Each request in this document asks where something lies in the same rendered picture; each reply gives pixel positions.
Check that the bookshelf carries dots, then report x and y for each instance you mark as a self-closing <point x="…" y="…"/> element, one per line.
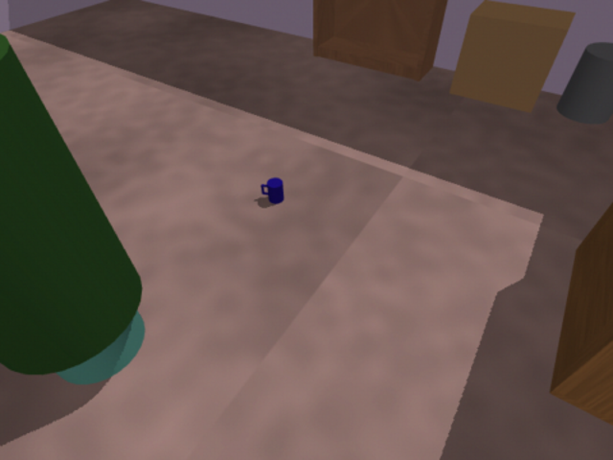
<point x="398" y="37"/>

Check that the potted plant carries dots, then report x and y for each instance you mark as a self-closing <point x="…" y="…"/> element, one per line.
<point x="69" y="293"/>

